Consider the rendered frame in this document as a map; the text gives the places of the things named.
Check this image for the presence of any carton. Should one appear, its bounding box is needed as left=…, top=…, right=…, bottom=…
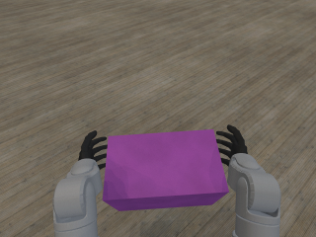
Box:
left=102, top=129, right=229, bottom=211

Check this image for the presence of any robot right hand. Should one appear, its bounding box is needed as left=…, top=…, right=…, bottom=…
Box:
left=216, top=124, right=248, bottom=166

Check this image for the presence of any robot left forearm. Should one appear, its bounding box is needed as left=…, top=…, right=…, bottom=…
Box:
left=52, top=158, right=103, bottom=237

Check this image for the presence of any robot left hand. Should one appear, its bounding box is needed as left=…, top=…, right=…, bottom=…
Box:
left=78, top=130, right=108, bottom=170

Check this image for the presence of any robot right forearm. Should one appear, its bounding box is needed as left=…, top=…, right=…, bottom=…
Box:
left=227, top=153, right=281, bottom=237

